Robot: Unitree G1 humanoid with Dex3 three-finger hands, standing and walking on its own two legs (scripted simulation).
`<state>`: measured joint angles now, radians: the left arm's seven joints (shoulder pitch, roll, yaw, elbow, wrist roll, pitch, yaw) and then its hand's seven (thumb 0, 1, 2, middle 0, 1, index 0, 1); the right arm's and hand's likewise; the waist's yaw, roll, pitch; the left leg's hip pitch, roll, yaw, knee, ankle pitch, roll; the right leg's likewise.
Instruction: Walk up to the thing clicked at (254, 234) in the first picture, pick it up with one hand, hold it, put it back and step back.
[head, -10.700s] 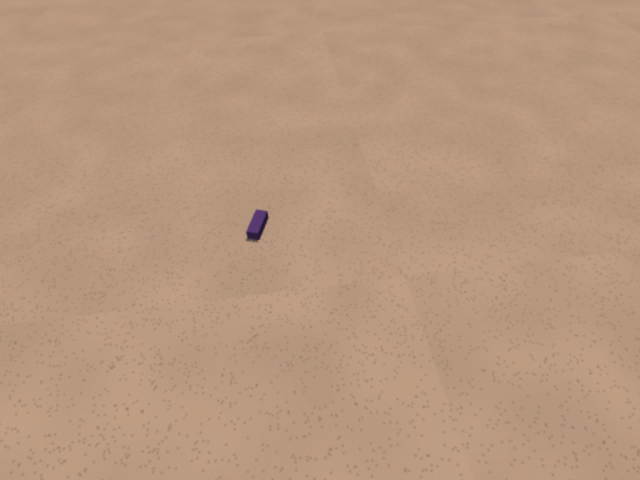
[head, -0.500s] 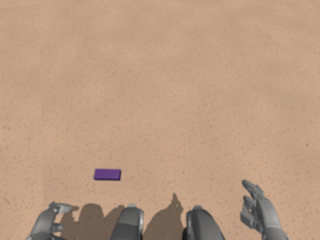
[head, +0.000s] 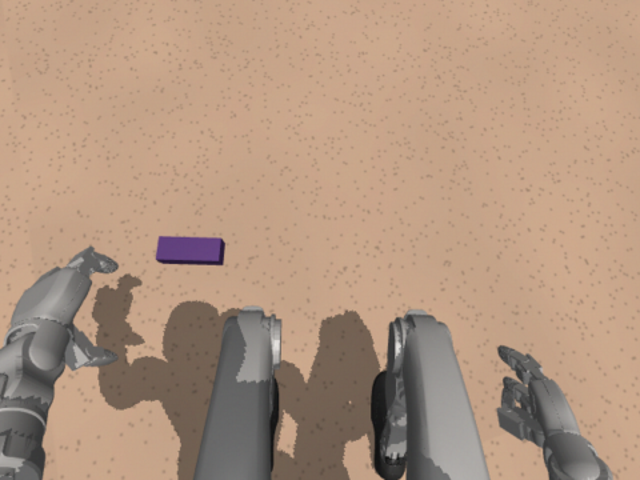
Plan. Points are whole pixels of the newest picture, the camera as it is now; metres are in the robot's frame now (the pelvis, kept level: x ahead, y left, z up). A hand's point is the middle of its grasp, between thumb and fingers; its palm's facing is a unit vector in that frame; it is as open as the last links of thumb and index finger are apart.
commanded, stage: rise first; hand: left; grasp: from above
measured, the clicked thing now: (191, 251) +0.46 +0.32 -0.45
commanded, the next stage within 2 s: none
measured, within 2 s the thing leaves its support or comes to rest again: neither
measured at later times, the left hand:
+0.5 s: hand (116, 277) +0.36 +0.37 -0.25, palm faces -0.47 -0.16 -0.87, open 14.0 cm
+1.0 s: hand (128, 260) +0.40 +0.38 -0.29, palm faces -0.46 -0.06 -0.89, open 13.9 cm
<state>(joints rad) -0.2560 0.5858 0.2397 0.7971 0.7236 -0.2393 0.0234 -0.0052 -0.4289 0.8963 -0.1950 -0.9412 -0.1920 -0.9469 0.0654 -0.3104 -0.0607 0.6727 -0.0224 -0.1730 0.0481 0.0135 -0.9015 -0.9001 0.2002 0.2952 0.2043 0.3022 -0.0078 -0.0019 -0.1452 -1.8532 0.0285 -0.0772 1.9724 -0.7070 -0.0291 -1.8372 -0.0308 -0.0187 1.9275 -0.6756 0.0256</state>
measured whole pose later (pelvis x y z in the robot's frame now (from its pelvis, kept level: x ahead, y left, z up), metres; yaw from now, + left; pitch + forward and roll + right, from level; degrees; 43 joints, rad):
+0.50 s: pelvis -0.03 +0.01 -0.12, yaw -4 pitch +31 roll -8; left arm -0.64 0.85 0.28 1.18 1.15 -0.48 0.19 0.00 -0.51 1.01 -0.09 -0.99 -0.09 -1.00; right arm 0.11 -0.30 0.00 0.76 -0.11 -0.02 0.12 0.01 -0.90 -0.90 0.20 0.30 0.21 0.30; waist -0.10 -0.02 -0.06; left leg -2.21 0.01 -0.14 2.34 -0.68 -0.01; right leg -2.15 -0.02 -0.04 2.24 -0.63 0.05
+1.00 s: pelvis -0.02 +0.01 -0.16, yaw -5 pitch +30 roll -9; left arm -0.78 0.96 0.29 1.37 1.35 -0.53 0.34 0.00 -0.48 0.96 -0.08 -1.03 -0.10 -1.01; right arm 0.04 -0.28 0.03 0.77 -0.18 0.04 0.14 0.01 -0.90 -0.90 0.20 0.30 0.21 0.30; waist -0.14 -0.04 -0.02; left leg -2.31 0.00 -0.16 2.48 -0.71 -0.01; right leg -2.24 -0.01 -0.05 2.36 -0.66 0.07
